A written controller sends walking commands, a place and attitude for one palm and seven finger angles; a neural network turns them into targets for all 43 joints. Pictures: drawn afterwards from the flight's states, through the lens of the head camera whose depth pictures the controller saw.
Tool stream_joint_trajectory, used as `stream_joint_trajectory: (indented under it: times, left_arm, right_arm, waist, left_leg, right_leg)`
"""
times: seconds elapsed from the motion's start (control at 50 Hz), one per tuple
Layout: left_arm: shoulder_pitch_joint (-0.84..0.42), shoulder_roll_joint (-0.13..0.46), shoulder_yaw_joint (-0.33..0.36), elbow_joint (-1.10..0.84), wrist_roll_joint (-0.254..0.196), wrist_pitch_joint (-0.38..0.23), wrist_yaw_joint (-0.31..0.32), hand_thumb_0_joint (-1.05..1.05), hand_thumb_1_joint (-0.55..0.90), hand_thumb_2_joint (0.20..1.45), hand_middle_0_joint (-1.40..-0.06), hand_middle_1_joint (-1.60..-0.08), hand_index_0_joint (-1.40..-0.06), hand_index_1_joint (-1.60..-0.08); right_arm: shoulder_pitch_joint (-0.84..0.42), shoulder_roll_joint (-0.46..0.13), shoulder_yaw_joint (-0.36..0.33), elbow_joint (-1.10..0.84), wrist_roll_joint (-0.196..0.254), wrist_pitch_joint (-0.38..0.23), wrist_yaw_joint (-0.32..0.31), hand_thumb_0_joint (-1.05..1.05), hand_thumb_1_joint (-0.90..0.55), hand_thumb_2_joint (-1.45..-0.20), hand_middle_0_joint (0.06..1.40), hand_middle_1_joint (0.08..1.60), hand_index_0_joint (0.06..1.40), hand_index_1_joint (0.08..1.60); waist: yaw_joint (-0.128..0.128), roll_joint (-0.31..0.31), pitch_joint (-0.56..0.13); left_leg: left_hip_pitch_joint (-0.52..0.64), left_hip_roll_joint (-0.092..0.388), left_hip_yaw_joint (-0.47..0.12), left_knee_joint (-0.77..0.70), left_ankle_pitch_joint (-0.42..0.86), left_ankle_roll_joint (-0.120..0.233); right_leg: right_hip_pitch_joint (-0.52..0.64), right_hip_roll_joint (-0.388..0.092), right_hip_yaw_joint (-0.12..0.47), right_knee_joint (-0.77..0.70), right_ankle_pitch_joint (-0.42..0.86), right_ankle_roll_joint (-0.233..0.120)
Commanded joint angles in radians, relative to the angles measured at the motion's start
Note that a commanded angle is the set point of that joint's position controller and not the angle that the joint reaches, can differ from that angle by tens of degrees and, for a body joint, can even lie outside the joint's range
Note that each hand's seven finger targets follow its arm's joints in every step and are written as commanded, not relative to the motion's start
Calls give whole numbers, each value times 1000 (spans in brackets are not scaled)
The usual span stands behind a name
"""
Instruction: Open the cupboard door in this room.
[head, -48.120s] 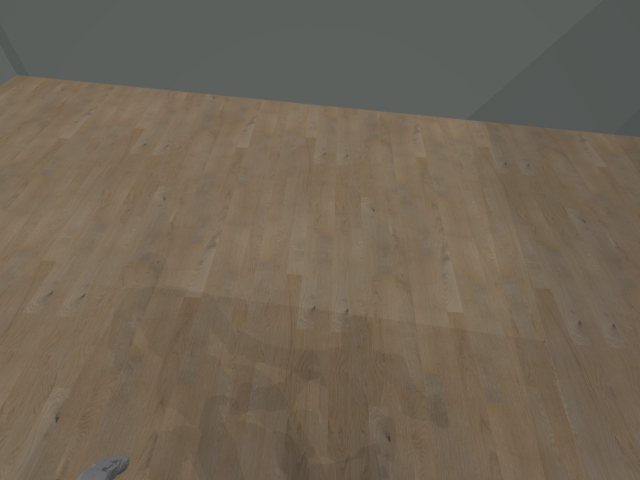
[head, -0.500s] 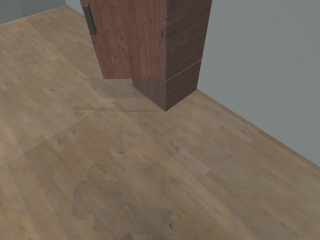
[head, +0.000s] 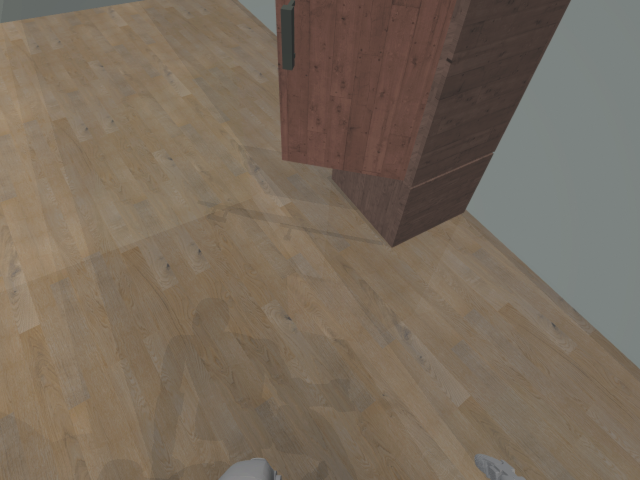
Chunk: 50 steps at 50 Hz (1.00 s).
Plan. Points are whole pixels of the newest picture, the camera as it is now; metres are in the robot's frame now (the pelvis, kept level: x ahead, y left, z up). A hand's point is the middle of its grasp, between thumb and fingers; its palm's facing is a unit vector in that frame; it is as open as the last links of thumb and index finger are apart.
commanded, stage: take the last steps up to it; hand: left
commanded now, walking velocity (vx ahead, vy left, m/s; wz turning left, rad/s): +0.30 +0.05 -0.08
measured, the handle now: (290, 35) +1.05 +0.19 +0.03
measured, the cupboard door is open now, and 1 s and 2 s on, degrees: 48 48 48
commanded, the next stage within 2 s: come to a stop and stand still in 1.04 s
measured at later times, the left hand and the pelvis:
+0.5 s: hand (235, 370) +0.28 +0.16 -0.13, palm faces -0.05 -0.98 -0.21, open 7.4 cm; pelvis +0.17 -0.01 +0.02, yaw -3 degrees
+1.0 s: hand (205, 344) +0.33 +0.23 -0.17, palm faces +0.02 -0.99 -0.15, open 7.4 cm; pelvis +0.36 +0.06 +0.01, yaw -4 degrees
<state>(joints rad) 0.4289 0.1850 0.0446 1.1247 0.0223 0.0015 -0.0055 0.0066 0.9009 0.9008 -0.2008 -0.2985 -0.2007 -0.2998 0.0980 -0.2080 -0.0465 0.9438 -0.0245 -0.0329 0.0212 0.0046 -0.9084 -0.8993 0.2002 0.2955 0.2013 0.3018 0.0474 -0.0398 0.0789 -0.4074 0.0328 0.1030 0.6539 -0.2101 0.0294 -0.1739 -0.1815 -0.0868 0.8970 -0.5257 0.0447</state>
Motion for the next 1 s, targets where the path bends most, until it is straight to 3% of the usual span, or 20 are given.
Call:
stream_joint_trajectory:
  times: [0.0, 0.08, 0.26, 0.34, 0.36, 0.38, 0.4, 0.42, 0.46, 0.52, 0.74, 0.76, 0.8, 0.82, 0.84, 0.86, 0.88, 0.9, 0.94, 0.98]
  left_arm:
    - [-149, 47, 15, -153, -1, -40, 3, 0, 900, 900, -200, -300, -200, -300]
    - [-78, 41, 17, -116, 6, -16, -9, 0, 900, 900, -200, -300, -200, -300]
    - [-265, 45, 17, -211, 4, -22, -18, 0, 900, 900, -200, -300, -200, -300]
    - [-181, 71, 28, -186, 7, -36, -17, 0, 900, 900, -200, -300, -200, -300]
    - [-76, 118, 39, -154, 9, -48, -12, 0, 900, 900, -200, -300, -200, -300]
    - [47, 211, 61, -118, 13, -62, -4, 0, 900, 900, -200, -300, -200, -300]
    - [95, 248, 64, -107, -3, -61, 4, 0, 900, 900, -200, -300, -200, -300]
    - [42, 199, 58, -113, -5, -68, 15, 0, 900, 900, -200, -300, -200, -300]
    - [-42, 138, 36, -131, -11, -74, 20, 0, 900, 900, -200, -300, -200, -300]
    - [-65, 91, 19, -118, -11, -92, 17, 0, 900, 900, -200, -300, -200, -300]
    - [-22, 135, 21, -35, 1, -86, 15, 0, 900, 900, -200, -300, -200, -300]
    - [-21, 140, 21, -29, 3, -83, 15, 0, 900, 900, -200, -300, -200, -300]
    - [-52, 142, 25, -34, -2, -78, 15, 0, 900, 900, -200, -300, -200, -300]
    - [-35, 117, 18, -39, -4, -75, 12, 0, 900, 900, -200, -300, -200, -300]
    - [18, 63, 9, -55, -14, -72, 8, 0, 900, 900, -200, -300, -200, -300]
    - [-30, 54, -4, -95, -15, -71, 9, 0, 900, 900, -200, -300, -200, -300]
    - [-82, 55, 4, -111, -13, -69, 13, 0, 900, 900, -200, -300, -200, -300]
    - [-105, 46, 3, -107, -7, -66, 14, 0, 900, 900, -200, -300, -200, -300]
    - [-89, 31, 7, -89, 2, -42, 5, 0, 900, 900, -200, -300, -200, -300]
    - [-45, 16, 7, -78, 6, -27, -2, 0, 900, 900, -200, -300, -200, -300]
  right_arm:
    - [218, -183, -33, 17, -4, -1, -36, 0, -900, -900, 200, 300, 200, 300]
    - [181, -104, -10, 21, -1, -27, -40, 0, -900, -900, 200, 300, 200, 300]
    - [250, -104, -18, 66, -9, -31, -30, 0, -900, -900, 200, 300, 200, 300]
    - [252, -101, -9, 85, -6, -25, -31, 0, -900, -900, 200, 300, 200, 300]
    - [247, -82, -5, 84, 2, -27, -27, 0, -900, -900, 200, 300, 200, 300]
    - [254, -39, 1, 61, 12, -31, -20, 0, -900, -900, 200, 300, 200, 300]
    - [216, -71, -2, 38, 7, -29, -17, 0, -900, -900, 200, 300, 200, 300]
    - [164, -91, -11, 44, 5, -29, -18, 0, -900, -900, 200, 300, 200, 300]
    - [145, -56, -9, 58, 10, -23, -19, 0, -900, -900, 200, 300, 200, 300]
    - [191, -2, 1, 82, 5, 0, -10, 0, -900, -900, 200, 300, 200, 300]
    - [-3, -5, -5, 3, 7, -4, 21, 0, -900, -900, 200, 300, 200, 300]
    - [1, -14, -7, 3, 7, -7, 19, 0, -900, -900, 200, 300, 200, 300]
    - [142, -44, -13, 45, -1, -17, 6, 0, -900, -900, 200, 300, 200, 300]
    - [276, -100, -26, 85, -7, -24, -6, 0, -900, -900, 200, 300, 200, 300]
    - [396, -208, -50, 104, -21, -32, -21, 0, -900, -900, 200, 300, 200, 300]
    - [452, -250, -50, 105, -7, -20, -36, 0, -900, -900, 200, 300, 200, 300]
    - [391, -230, -46, 93, -6, -15, -44, 0, -900, -900, 200, 300, 200, 300]
    - [306, -179, -33, 71, -3, -21, -42, 0, -900, -900, 200, 300, 200, 300]
    - [191, -101, -8, 37, 0, -27, -45, 0, -900, -900, 200, 300, 200, 300]
    - [184, -75, 4, 44, 0, -37, -48, 0, -900, -900, 200, 300, 200, 300]
  waist:
    - [-95, 221, -63]
    - [-27, 151, -15]
    - [-48, 83, 17]
    - [-2, 32, -23]
    - [43, -56, -71]
    - [75, -268, -126]
    - [86, -249, -138]
    - [66, -157, -85]
    - [16, -38, -69]
    - [-32, -55, -83]
    - [-12, -117, 38]
    - [-21, -108, 44]
    - [-98, -49, -5]
    - [-146, 56, -97]
    - [-165, 281, -220]
    - [-173, 330, -247]
    - [-149, 206, -168]
    - [-119, 138, -127]
    - [-60, 182, -23]
    - [-28, 182, -31]
  left_leg:
    - [236, 308, -414, -444, -252, 158]
    - [125, 237, -236, -502, -111, 134]
    - [205, 248, -169, -514, -81, 172]
    - [170, 179, -87, -315, -36, 103]
    - [84, 98, -21, -120, -28, 61]
    - [-153, -26, 65, 158, -197, 0]
    - [-243, -32, 2, 390, -401, -16]
    - [-289, 14, -94, 483, -297, -16]
    - [-259, 56, -111, 482, -182, -38]
    - [-179, 69, -77, 378, -83, -67]
    - [-99, 33, -13, 4, 1, -43]
    - [-47, 27, -9, -26, -1, -36]
    - [182, -25, 26, -141, 32, -18]
    - [394, 22, -30, -166, 53, 8]
    - [594, 275, -369, -214, 106, 107]
    - [594, 384, -541, -326, 185, 181]
    - [507, 406, -510, -349, 197, 215]
    - [352, 365, -422, -374, 107, 199]
    - [147, 302, -309, -452, -37, 146]
    - [101, 253, -215, -470, 35, 119]
  right_leg:
    - [-464, 31, 58, 419, 74, -53]
    - [-376, 31, 53, 287, 217, -45]
    - [-281, 73, 20, -171, 271, -45]
    - [-26, 122, -9, -373, 306, -58]
    - [145, 76, 86, -453, 276, -87]
    - [351, -167, 437, -571, 273, -189]
    - [360, -290, 595, -663, 312, -282]
    - [310, -248, 529, -649, 424, -276]
    - [229, -199, 353, -629, 667, -241]
    - [150, -116, 147, -648, 789, -198]
    - [108, -126, 102, -671, 586, -180]
    - [80, -132, 109, -650, 580, -175]
    - [17, -74, 32, -470, 680, -141]
    - [-75, -20, -2, -256, 626, -112]
    - [-284, 118, -83, 38, 231, -60]
    - [-373, 163, 0, 283, -67, -60]
    - [-434, 123, 57, 395, -43, -73]
    - [-424, 94, 66, 421, 14, -74]
    - [-372, 53, 84, 361, 130, -58]
    - [-320, 58, 72, 291, 189, -51]
